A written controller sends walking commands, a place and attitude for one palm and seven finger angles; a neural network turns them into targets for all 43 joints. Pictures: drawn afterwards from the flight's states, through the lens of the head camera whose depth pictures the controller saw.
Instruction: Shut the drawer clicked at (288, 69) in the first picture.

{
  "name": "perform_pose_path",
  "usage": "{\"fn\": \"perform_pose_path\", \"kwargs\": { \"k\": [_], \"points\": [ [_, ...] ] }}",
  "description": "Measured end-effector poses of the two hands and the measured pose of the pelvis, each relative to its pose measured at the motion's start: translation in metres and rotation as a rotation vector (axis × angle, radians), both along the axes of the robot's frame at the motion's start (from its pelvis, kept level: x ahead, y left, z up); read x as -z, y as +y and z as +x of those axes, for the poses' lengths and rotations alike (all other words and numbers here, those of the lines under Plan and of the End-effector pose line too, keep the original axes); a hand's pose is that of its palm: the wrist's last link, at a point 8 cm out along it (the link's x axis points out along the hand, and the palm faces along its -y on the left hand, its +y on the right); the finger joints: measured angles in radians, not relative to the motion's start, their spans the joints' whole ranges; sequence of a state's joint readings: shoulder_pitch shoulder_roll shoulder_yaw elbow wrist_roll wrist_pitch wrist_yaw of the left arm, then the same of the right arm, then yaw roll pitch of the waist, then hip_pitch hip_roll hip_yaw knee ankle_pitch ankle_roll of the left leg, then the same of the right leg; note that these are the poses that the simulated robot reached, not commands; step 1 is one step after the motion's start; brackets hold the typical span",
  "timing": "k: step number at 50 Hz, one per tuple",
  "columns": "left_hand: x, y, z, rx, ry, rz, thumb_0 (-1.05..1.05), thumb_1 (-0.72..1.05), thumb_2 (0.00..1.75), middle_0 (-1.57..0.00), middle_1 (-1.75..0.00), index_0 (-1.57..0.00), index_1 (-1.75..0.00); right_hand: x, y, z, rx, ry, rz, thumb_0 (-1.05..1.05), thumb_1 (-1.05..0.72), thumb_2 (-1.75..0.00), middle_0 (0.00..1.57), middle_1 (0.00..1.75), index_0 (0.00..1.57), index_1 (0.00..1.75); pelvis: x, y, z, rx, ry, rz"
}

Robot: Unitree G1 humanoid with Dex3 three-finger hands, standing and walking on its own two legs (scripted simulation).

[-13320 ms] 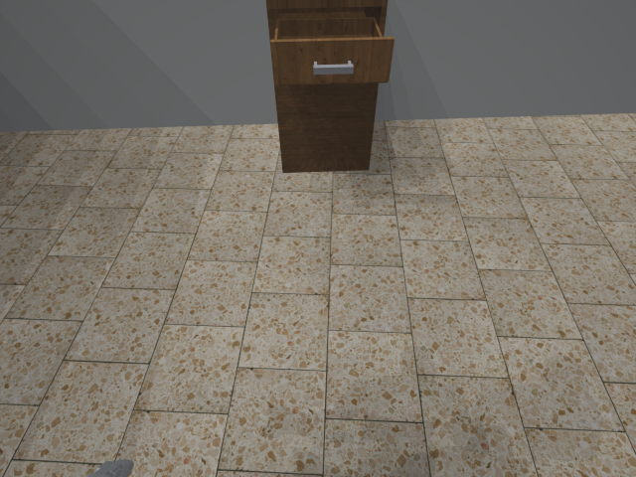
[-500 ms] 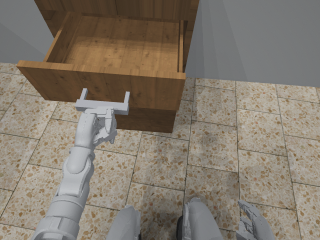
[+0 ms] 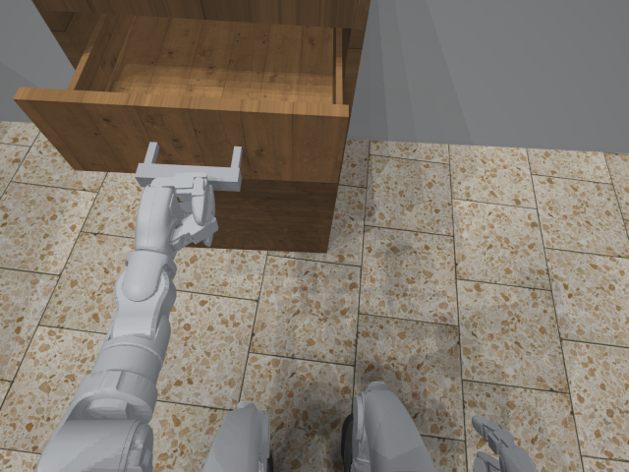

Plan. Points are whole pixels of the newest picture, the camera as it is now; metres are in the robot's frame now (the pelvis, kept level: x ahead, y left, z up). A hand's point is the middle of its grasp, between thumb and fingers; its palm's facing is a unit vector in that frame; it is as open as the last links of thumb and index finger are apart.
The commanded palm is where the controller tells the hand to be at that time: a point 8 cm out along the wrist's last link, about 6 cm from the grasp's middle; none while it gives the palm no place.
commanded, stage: push the drawer shut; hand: left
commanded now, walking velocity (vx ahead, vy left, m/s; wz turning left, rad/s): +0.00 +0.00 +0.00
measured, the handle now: (192, 164) +0.50 +0.15 +0.03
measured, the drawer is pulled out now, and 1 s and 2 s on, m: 0.16 0.03 0.00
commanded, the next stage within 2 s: pull the fist back off the drawer in 1.48 s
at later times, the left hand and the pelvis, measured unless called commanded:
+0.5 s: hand (223, 174) +0.49 +0.11 +0.03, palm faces -0.08 -1.00 -0.06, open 3.2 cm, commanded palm +0.48 +0.16 +0.03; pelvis -0.01 +0.00 -0.01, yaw +0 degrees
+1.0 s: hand (228, 135) +0.55 +0.11 +0.03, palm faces -0.08 -1.00 -0.05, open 3.3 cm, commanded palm +0.55 +0.15 +0.03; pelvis -0.01 +0.00 -0.02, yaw -2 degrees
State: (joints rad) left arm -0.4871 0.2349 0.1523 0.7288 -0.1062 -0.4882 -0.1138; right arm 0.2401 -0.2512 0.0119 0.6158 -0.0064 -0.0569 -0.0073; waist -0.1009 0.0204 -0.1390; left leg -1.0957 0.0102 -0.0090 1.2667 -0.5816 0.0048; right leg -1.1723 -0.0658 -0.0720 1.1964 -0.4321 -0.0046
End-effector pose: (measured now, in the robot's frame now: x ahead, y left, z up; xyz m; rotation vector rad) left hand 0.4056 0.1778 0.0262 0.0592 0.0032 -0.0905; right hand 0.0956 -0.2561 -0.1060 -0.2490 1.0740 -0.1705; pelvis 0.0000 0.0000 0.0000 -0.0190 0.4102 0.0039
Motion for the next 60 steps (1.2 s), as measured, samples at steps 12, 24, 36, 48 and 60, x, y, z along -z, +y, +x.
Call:
{"fn": "perform_pose_path", "kwargs": {
  "k": [12, 24, 36, 48, 60],
  "points": [
    [-0.003, -0.006, 0.025, -0.011, 0.001, 0.0, 0.03, 0.79, 0.95, -1.4, -1.6, -1.4, -1.6, 0.006, -0.002, -0.025, 0.018, 0.065, 0.004, 0.0, -0.91, -0.89, 0.21, 0.3, 0.21, 0.3, 0.002, -0.001, -0.003, 0.002, 0.011, 0.002],
    [-0.004, -0.011, 0.061, -0.014, 0.002, 0.004, 0.04, 0.81, 0.97, -1.4, -1.6, -1.4, -1.6, 0.011, -0.008, -0.063, 0.05, 0.167, -0.011, 0.0, -0.91, -0.89, 0.21, 0.3, 0.21, 0.3, 0.009, -0.002, -0.009, 0.006, 0.039, -0.001],
    [-0.004, -0.013, 0.096, -0.012, 0.009, 0.001, 0.04, 0.81, 0.96, -1.4, -1.6, -1.4, -1.6, 0.012, -0.008, -0.098, 0.091, 0.268, -0.02, 0.0, -0.91, -0.89, 0.21, 0.3, 0.21, 0.3, 0.014, -0.001, -0.012, 0.017, 0.076, -0.01],
    [-0.005, -0.013, 0.126, -0.01, 0.017, -0.004, 0.04, 0.8, 0.94, -1.4, -1.6, -1.4, -1.6, 0.01, 0.001, -0.117, 0.119, 0.341, -0.017, 0.0, -0.91, -0.89, 0.21, 0.3, 0.21, 0.3, 0.018, 0.002, -0.009, 0.02, 0.112, -0.023],
    [-0.006, -0.014, 0.15, -0.012, 0.026, -0.008, 0.05, 0.79, 0.94, -1.4, -1.6, -1.4, -1.6, 0.008, 0.009, -0.127, 0.137, 0.388, -0.015, 0.0, -0.91, -0.89, 0.21, 0.3, 0.21, 0.3, 0.021, 0.005, -0.005, 0.021, 0.137, -0.037]
  ]
}}
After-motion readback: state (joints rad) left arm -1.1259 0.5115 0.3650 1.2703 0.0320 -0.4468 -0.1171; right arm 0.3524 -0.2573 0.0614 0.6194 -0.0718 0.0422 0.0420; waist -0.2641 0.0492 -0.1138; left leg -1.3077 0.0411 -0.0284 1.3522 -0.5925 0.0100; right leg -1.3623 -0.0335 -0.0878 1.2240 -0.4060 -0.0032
